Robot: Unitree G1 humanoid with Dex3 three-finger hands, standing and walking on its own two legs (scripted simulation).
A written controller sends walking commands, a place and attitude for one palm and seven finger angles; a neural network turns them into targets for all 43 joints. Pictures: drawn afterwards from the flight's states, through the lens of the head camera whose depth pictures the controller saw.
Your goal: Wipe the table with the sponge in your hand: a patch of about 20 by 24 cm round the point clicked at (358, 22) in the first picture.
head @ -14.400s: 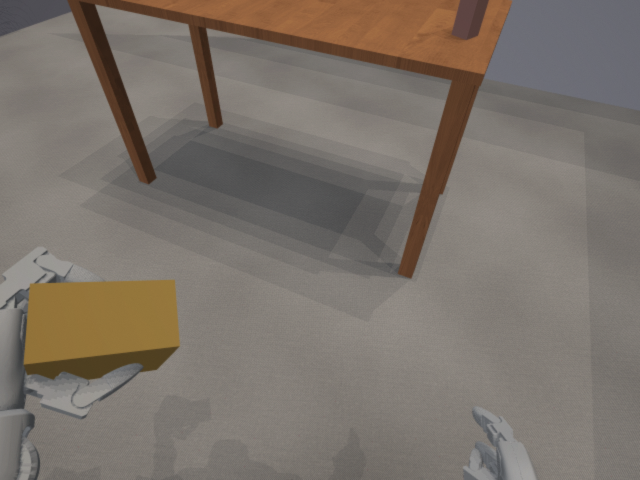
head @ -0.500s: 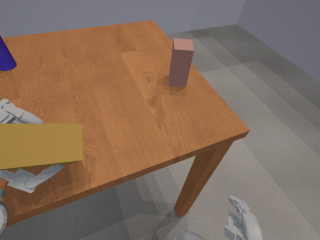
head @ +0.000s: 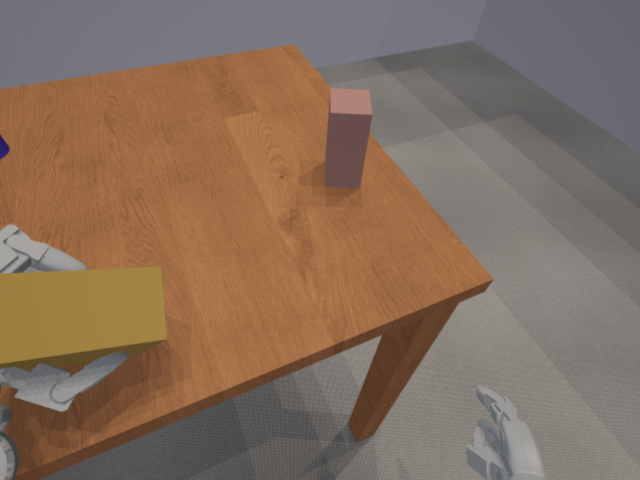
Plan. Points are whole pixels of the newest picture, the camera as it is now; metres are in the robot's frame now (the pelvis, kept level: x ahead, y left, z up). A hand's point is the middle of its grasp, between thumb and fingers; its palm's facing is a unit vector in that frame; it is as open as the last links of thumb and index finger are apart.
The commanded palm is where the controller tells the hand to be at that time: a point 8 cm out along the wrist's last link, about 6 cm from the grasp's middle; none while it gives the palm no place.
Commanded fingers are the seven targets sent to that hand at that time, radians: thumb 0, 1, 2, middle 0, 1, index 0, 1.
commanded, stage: come to a stop and stand still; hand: left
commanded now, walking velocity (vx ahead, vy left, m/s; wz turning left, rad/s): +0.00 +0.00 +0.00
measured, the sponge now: (106, 319) +0.23 +0.22 +0.15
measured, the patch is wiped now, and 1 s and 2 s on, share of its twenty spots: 0.00 0.00 0.00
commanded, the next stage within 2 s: look again from close up in 0.98 s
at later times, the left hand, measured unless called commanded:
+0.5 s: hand (33, 322) +0.21 +0.26 +0.17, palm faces +0.34 -0.87 -0.35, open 10.3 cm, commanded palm +0.15 +0.31 +0.18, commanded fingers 0.00 0.10 1.30 -1.20 -1.60 -1.20 -1.60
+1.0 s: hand (16, 295) +0.23 +0.29 +0.17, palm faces +0.38 -0.86 -0.34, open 10.3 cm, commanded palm +0.17 +0.33 +0.18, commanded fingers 0.00 0.10 1.30 -1.20 -1.60 -1.20 -1.60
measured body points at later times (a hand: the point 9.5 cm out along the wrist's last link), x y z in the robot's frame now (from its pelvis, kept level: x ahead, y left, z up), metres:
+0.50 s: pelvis -0.02 +0.04 +0.00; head +0.00 +0.04 +0.45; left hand +0.19 +0.31 +0.19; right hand +0.13 -0.20 -0.08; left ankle +0.00 +0.12 -0.73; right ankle +0.03 -0.09 -0.73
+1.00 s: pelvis +0.01 +0.05 +0.01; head +0.04 +0.08 +0.45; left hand +0.21 +0.34 +0.18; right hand +0.21 -0.16 -0.05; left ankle +0.00 +0.12 -0.73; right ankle +0.03 -0.09 -0.73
